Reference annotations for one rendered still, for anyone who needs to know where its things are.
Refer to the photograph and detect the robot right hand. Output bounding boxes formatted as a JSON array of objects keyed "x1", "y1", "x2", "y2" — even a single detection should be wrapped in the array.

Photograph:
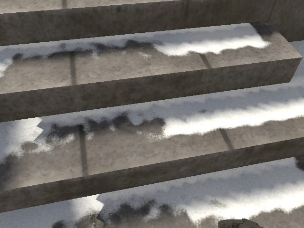
[{"x1": 218, "y1": 218, "x2": 264, "y2": 228}]

